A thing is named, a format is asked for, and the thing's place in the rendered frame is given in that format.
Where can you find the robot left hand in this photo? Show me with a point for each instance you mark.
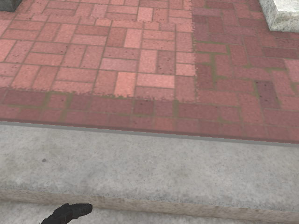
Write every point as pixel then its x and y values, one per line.
pixel 67 212

